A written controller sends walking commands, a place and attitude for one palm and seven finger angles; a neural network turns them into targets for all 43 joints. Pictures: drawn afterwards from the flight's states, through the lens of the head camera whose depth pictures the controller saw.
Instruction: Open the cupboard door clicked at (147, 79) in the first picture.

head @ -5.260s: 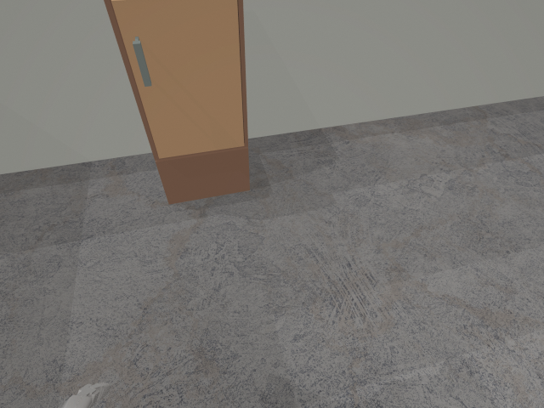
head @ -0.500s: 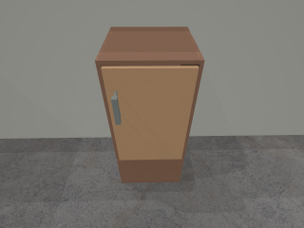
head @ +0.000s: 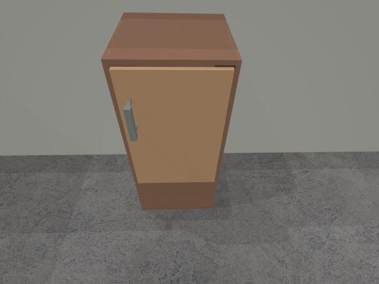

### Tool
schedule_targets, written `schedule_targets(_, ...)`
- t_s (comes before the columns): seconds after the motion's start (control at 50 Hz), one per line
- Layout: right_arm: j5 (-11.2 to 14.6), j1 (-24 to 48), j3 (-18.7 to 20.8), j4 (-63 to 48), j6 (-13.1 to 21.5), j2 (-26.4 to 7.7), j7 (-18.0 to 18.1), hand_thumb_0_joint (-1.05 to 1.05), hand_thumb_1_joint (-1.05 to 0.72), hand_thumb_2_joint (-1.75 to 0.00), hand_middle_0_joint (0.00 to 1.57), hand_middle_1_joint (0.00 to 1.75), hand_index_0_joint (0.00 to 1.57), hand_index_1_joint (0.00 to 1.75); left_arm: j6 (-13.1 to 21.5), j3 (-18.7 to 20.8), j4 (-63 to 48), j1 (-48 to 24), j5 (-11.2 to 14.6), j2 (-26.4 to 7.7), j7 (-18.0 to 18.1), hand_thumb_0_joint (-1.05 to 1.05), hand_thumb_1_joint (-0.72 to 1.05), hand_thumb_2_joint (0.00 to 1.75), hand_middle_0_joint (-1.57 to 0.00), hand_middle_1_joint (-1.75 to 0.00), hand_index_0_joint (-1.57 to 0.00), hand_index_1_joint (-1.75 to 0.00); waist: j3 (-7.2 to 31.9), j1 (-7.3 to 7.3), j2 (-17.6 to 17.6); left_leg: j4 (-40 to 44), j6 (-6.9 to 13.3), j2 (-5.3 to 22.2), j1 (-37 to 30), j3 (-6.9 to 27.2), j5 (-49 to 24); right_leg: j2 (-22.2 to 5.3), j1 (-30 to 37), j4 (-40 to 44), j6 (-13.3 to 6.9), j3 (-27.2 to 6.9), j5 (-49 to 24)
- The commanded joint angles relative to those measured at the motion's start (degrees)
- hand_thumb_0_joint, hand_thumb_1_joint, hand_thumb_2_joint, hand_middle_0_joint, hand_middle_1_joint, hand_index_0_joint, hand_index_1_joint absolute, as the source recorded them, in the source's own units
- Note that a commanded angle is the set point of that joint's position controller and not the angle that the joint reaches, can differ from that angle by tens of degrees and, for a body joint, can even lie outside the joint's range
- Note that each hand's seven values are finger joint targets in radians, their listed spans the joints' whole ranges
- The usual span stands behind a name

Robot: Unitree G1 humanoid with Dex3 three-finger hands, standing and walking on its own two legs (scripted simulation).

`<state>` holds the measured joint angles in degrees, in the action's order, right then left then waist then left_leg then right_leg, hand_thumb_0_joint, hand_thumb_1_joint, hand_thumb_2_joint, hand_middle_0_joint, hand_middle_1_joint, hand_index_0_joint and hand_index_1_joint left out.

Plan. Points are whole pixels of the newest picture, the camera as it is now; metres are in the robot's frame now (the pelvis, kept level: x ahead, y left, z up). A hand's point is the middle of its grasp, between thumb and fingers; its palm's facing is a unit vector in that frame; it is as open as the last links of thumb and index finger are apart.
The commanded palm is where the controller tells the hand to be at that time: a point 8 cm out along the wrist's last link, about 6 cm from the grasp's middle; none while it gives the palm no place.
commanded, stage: come to a stop and stand still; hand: left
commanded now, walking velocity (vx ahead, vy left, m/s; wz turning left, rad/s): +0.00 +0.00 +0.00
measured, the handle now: (131, 120) +0.61 +0.23 -0.04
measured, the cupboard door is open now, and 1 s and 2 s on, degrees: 0 0 0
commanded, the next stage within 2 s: look again from close up in 0.10 s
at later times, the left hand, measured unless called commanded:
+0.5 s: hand out of the picture +0.00 +0.16 -0.17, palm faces +0.07 -0.98 -0.17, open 7.3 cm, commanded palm none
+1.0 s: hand out of the picture +0.01 +0.16 -0.18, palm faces +0.09 -0.98 -0.15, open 7.3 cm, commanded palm none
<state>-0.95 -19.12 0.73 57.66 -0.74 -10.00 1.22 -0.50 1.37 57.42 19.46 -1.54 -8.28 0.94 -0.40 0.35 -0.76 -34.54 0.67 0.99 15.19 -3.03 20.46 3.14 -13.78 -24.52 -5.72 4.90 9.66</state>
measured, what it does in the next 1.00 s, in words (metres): steps on the spot: left foot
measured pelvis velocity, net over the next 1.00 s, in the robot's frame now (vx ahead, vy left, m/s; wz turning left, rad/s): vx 0.04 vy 0.01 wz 0.03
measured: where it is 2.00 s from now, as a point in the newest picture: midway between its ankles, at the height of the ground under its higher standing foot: outside the picture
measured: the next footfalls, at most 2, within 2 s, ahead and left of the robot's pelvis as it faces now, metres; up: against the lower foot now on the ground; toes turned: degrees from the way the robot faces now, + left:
left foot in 0.04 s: +0.11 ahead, +0.11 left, +0.00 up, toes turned +5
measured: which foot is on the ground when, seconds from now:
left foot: up 0.00-0.02, down 0.04-1.00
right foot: down 0.00-1.00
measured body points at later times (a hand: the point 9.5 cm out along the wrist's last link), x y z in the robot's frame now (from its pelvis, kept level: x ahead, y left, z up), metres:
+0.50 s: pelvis +0.01 +0.00 +0.00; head +0.00 -0.01 +0.45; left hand +0.00 +0.21 -0.16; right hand -0.01 -0.21 -0.16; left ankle +0.01 +0.12 -0.74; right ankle +0.04 -0.06 -0.74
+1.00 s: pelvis +0.04 +0.01 +0.00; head +0.03 +0.01 +0.45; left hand +0.01 +0.22 -0.16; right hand +0.00 -0.20 -0.16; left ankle +0.02 +0.12 -0.74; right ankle +0.04 -0.06 -0.74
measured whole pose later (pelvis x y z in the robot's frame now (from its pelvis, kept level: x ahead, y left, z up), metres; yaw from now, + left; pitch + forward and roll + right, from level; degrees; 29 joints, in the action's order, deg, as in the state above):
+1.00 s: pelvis +0.04 +0.01 +0.00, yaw +2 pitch -1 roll +0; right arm -1.5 -23.6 -1.2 64.0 0.4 -6.2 1.9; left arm 0.8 1.0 61.7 21.8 -1.0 -7.2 1.1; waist 1.7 0.1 -0.6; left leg -28.8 1.2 -0.4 10.5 -1.0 17.7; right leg 2.4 -12.0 -27.8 -4.8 6.2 15.5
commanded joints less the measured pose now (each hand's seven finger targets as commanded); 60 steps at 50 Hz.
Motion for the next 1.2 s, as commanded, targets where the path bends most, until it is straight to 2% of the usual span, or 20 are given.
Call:
schedule_targets(0.0,-0.2,-6.7,0.1,0.3,2.6,-2.8,0.7,0.0,-0.9,-0.9,0.2,0.3,0.2,0.3,1.5,1.5,-2.1,0.5,0.9,-5.7,0.0,0.0,0.9,0.9,-0.2,-0.3,-0.2,-0.3,-2.4,0.77,5.6,16.1,1.5,3.4,-5.3,6.2,-5.5,-8.2,-4.7,6.2,0.8,-11.3,10.8)
schedule_targets(0.02,-0.4,-5.8,0.5,-0.2,2.9,-4.6,0.9,0.0,-0.9,-0.9,0.2,0.3,0.2,0.3,1.5,1.3,-2.0,2.0,1.1,-4.2,-0.1,0.0,0.9,0.9,-0.2,-0.3,-0.2,-0.3,-1.9,-0.52,9.2,19.2,3.3,8.5,-1.6,12.3,-3.2,-6.1,-2.0,3.3,2.0,-8.4,6.4)
schedule_targets(0.04,-0.6,-3.6,0.6,-0.8,2.7,-6.2,1.2,0.0,-0.9,-0.9,0.2,0.3,0.2,0.3,1.7,1.1,-1.8,2.2,1.0,-3.4,-0.3,0.0,0.9,0.9,-0.2,-0.3,-0.2,-0.3,-2.6,-1.46,9.1,20.7,4.7,10.9,3.8,14.1,0.7,-5.4,2.2,2.1,2.7,-6.1,3.7)
schedule_targets(0.08,-0.5,-0.1,0.3,-0.5,2.5,-4.7,1.1,0.0,-0.9,-0.9,0.2,0.3,0.2,0.3,1.3,0.9,-0.7,1.8,0.5,-4.0,-0.2,0.0,0.9,0.9,-0.2,-0.3,-0.2,-0.3,-5.2,-2.47,10.7,21.2,3.3,7.7,9.8,11.5,3.6,-5.9,7.0,1.8,2.5,-6.8,1.9)
schedule_targets(0.12,-0.2,-1.5,-0.3,0.2,2.6,-3.4,1.1,0.0,-0.9,-0.9,0.2,0.3,0.2,0.3,1.7,0.7,0.3,2.7,0.6,-4.4,-0.1,0.0,0.9,0.9,-0.2,-0.3,-0.2,-0.3,-5.9,-2.42,5.5,18.9,2.4,5.6,10.0,9.2,0.4,-7.1,8.4,4.4,2.2,-9.0,1.4)
schedule_targets(0.16,-0.1,-3.6,-0.6,1.4,2.6,-2.7,1.1,0.0,-0.9,-0.9,0.2,0.3,0.2,0.3,2.0,0.4,0.9,2.2,0.8,-4.6,0.1,0.0,0.9,0.9,-0.2,-0.3,-0.2,-0.3,-4.8,-1.22,-0.2,15.9,1.7,4.1,6.1,6.7,-4.0,-8.8,7.0,7.1,1.9,-11.1,3.3)
schedule_targets(0.22,0.0,-5.7,-0.9,2.9,2.2,-2.1,0.9,0.0,-0.9,-0.9,0.2,0.3,0.2,0.3,2.3,0.2,1.0,1.1,0.9,-4.7,0.4,0.0,0.9,0.9,-0.2,-0.3,-0.2,-0.3,-4.7,0.04,-3.7,14.1,1.3,3.3,1.9,5.3,-6.3,-9.8,3.6,9.8,1.8,-11.9,7.1)
schedule_targets(0.44,0.0,-6.4,-1.3,4.8,2.0,-1.0,1.0,0.0,-0.9,-0.9,0.2,0.3,0.2,0.3,2.2,0.0,2.3,2.3,1.1,-4.1,0.9,0.0,0.9,0.9,-0.2,-0.3,-0.2,-0.3,-5.9,0.07,1.5,14.9,0.9,3.3,1.1,5.0,-6.2,-9.5,2.6,10.4,2.1,-11.6,7.5)
schedule_targets(0.58,0.0,-6.8,-1.4,5.1,2.1,-0.7,1.1,0.0,-0.9,-0.9,0.2,0.3,0.2,0.3,2.3,-0.1,3.0,3.2,1.1,-3.6,1.0,0.0,0.9,0.9,-0.2,-0.3,-0.2,-0.3,-5.2,-0.15,0.0,15.2,0.9,3.3,1.5,4.9,-6.3,-9.5,4.0,10.2,2.3,-11.5,6.7)
schedule_targets(0.76,0.1,-6.9,-1.5,5.4,2.5,-0.7,1.3,0.0,-0.9,-0.9,0.2,0.3,0.2,0.3,2.3,-0.5,3.7,3.9,1.1,-2.6,1.1,0.0,0.9,0.9,-0.2,-0.3,-0.2,-0.3,-5.6,-0.41,1.7,16.5,1.0,4.0,1.3,5.7,-7.4,-9.1,4.6,8.4,2.1,-10.4,3.0)
schedule_targets(0.8,-0.2,-7.6,-1.4,5.6,2.4,-1.2,1.2,0.0,-0.9,-0.9,0.2,0.3,0.2,0.3,2.2,-0.2,3.8,4.8,0.9,-2.9,1.0,0.0,0.9,0.9,-0.2,-0.3,-0.2,-0.3,-4.7,-0.56,1.1,15.9,1.4,3.5,2.2,5.4,-1.9,-9.0,5.5,7.7,1.9,-10.2,9.4)
schedule_targets(0.86,-0.6,-7.9,-1.0,5.1,1.9,-1.5,1.0,0.0,-0.9,-0.9,0.2,0.3,0.2,0.3,1.8,0.5,3.1,5.1,0.4,-3.6,0.6,0.0,0.9,0.9,-0.2,-0.3,-0.2,-0.3,-6.8,-0.71,-1.7,14.0,2.3,2.4,5.8,5.3,5.8,-9.4,3.0,8.0,1.3,-11.4,21.4)
schedule_targets(0.94,-0.8,-8.3,-0.9,4.4,2.0,-0.6,0.7,0.0,-0.9,-0.9,0.2,0.3,0.2,0.3,1.6,1.1,2.3,5.5,0.3,-4.2,0.3,0.0,0.9,0.9,-0.2,-0.3,-0.2,-0.3,-9.4,-0.56,-2.2,10.8,2.8,1.1,7.6,4.6,6.4,-11.1,-0.2,8.3,-0.3,-12.7,27.0)
schedule_targets(1.02,-0.7,-9.4,-0.6,4.0,2.8,-0.1,0.7,0.0,-0.9,-0.9,0.2,0.3,0.2,0.3,2.0,1.2,2.1,6.1,0.3,-3.6,0.0,0.0,0.9,0.9,-0.2,-0.3,-0.2,-0.3,-10.3,-0.16,0.3,11.5,3.6,2.2,6.4,6.4,5.2,-10.2,-2.1,5.0,-0.7,-10.8,23.8)
schedule_targets(1.06,-0.6,-10.3,-0.4,4.3,3.2,-1.4,0.9,0.0,-0.9,-0.9,0.2,0.3,0.2,0.3,2.3,1.0,1.6,5.7,0.3,-2.4,-0.4,0.0,0.9,0.9,-0.2,-0.3,-0.2,-0.3,-10.1,0.32,5.0,15.2,5.3,5.8,3.6,11.6,5.1,-7.5,-4.6,-0.5,0.3,-6.7,17.8)
schedule_targets(1.08,-0.6,-11.0,-0.1,4.5,3.5,-2.5,1.0,0.0,-0.9,-0.9,0.2,0.3,0.2,0.3,2.6,0.8,1.4,5.5,0.2,-1.7,-0.6,0.0,0.9,0.9,-0.2,-0.3,-0.2,-0.3,-9.6,0.63,7.8,17.6,7.0,9.0,0.9,16.0,4.6,-5.6,-6.8,-5.5,1.0,-3.6,13.4)
schedule_targets(1.1,-0.5,-11.5,0.1,4.7,3.7,-3.4,1.3,0.0,-0.9,-0.9,0.2,0.3,0.2,0.3,2.8,0.6,1.0,4.6,0.0,-0.9,-0.6,0.0,0.9,0.9,-0.2,-0.3,-0.2,-0.3,-9.4,0.68,9.6,19.1,9.1,12.2,-1.2,20.0,-0.7,-4.2,-8.3,-9.5,1.7,-1.2,9.3)
schedule_targets(1.12,-0.3,-11.3,0.1,4.8,3.9,-3.6,1.8,0.0,-0.9,-0.9,0.2,0.3,0.2,0.3,3.0,0.2,0.9,3.8,-0.2,-0.2,-0.4,0.0,0.9,0.9,-0.2,-0.3,-0.2,-0.3,-9.4,0.38,9.8,18.3,10.2,13.5,-3.9,20.6,-13.0,-3.9,-9.8,-10.4,2.3,-0.6,8.1)
schedule_targets(1.16,0.0,-9.8,-0.6,4.7,4.2,-2.7,2.5,0.0,-0.9,-0.9,0.2,0.3,0.2,0.3,3.1,0.3,1.9,5.6,0.4,0.4,0.0,0.0,0.9,0.9,-0.2,-0.3,-0.2,-0.3,-5.4,-0.93,7.7,11.9,9.4,11.9,-5.9,14.8,-38.4,-5.1,-3.7,-6.2,2.9,-2.1,3.1)
schedule_targets(1.18,0.2,-8.6,-0.8,4.3,4.3,-2.5,2.8,0.0,-0.9,-0.9,0.2,0.3,0.2,0.3,3.2,0.4,2.9,7.9,0.7,-0.1,0.3,0.0,0.9,0.9,-0.2,-0.3,-0.2,-0.3,-2.2,-1.7,5.5,7.9,7.1,9.2,-5.2,10.7,-43.6,-6.6,2.8,-3.8,2.9,-3.8,-6.7)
